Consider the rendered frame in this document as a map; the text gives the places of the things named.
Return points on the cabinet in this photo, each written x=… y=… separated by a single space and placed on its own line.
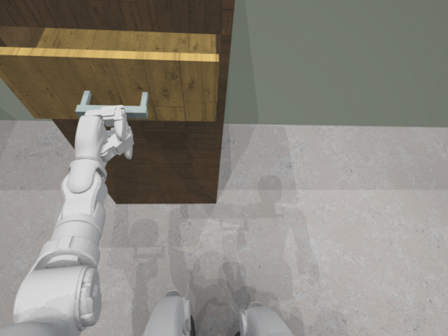
x=173 y=162

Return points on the handle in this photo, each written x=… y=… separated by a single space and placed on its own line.
x=140 y=112

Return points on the robot thigh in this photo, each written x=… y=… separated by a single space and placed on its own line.
x=262 y=321
x=171 y=317

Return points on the left robot thigh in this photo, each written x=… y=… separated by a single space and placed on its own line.
x=171 y=317

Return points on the left robot hand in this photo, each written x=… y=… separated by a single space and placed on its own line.
x=91 y=135

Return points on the robot left forearm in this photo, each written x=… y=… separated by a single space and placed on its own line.
x=76 y=236

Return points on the left robot upper arm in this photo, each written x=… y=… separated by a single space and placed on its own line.
x=61 y=301

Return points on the right robot thigh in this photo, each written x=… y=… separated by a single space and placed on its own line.
x=262 y=321

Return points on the drawer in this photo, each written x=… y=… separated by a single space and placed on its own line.
x=179 y=71

